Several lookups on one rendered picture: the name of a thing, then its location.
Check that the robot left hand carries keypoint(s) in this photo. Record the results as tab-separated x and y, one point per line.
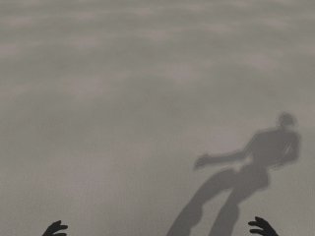
54	227

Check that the robot right hand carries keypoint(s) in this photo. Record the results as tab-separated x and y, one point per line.
267	228

